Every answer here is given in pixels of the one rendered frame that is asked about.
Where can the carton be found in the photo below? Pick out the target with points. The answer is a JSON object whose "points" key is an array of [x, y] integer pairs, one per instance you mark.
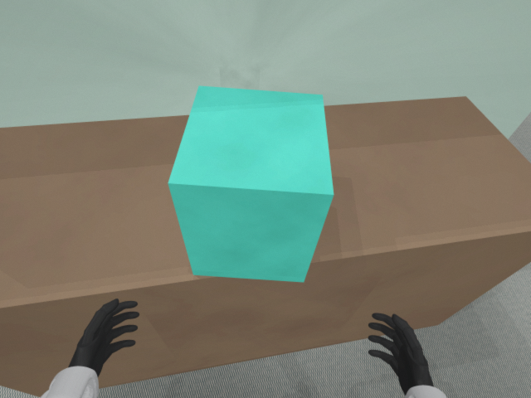
{"points": [[252, 183]]}

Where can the robot right hand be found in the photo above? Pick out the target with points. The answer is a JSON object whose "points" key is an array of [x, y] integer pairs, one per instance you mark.
{"points": [[408, 361]]}

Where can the left robot forearm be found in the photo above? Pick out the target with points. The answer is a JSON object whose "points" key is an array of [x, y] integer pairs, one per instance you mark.
{"points": [[74, 382]]}

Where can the robot left hand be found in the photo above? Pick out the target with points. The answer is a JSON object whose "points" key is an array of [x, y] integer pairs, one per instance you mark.
{"points": [[95, 347]]}

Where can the pedestal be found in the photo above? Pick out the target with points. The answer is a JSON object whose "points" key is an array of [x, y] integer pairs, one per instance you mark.
{"points": [[431, 210]]}

